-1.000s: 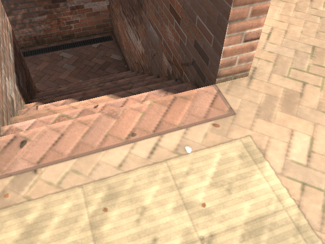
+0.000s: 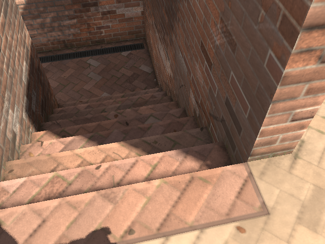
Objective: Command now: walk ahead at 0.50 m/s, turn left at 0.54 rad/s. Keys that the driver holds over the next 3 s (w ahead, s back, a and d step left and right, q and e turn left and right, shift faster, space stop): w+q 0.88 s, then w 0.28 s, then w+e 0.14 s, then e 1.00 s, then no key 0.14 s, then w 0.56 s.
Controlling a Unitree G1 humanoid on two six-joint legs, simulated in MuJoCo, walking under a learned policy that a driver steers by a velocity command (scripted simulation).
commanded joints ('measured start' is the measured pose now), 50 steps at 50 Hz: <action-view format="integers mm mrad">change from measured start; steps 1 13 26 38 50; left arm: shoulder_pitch -78 -276 -8 41 14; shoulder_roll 139 107 90 213 197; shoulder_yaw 31 16 24 60 44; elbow -128 -216 -113 -26 -79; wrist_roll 12 17 24 9 26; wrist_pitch -56 -14 -13 28 14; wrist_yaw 1 -13 -4 2 8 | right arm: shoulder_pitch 90 187 183 -71 107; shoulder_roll -94 -157 -91 -36 -118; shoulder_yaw -26 -41 -18 5 -13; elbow -51 -65 -118 -232 -181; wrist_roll -1 8 17 10 -23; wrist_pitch -17 30 46 54 27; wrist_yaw -10 -61 -50 -6 -24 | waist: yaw -17 -59 24 85 39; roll -47 93 -130 -77 34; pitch -121 -95 -41 20 -131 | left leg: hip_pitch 423 215 -271 -199 234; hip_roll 299 173 179 168 291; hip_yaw -480 -369 -177 -24 -410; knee -307 -225 638 131 -303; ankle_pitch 169 202 -144 133 66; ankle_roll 209 91 -100 -79 134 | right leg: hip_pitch -440 -208 131 185 -325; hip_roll -83 9 -247 -266 -134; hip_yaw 109 62 279 -75 101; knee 2 -680 -1000 -968 -47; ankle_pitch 75 474 197 573 140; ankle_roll -9 80 -154 -137 4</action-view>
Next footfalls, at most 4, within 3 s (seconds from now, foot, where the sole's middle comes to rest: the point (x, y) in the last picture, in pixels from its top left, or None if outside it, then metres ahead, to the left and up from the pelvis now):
0.36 right None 0.40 -0.12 -0.76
0.86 left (113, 225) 0.52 0.23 -0.76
1.54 right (133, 176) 0.84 0.18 -0.95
2.12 left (84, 182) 0.80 0.43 -0.95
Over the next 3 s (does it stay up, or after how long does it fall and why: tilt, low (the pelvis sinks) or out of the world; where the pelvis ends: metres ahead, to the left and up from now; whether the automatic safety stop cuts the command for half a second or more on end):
stays up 0.89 0.32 -0.23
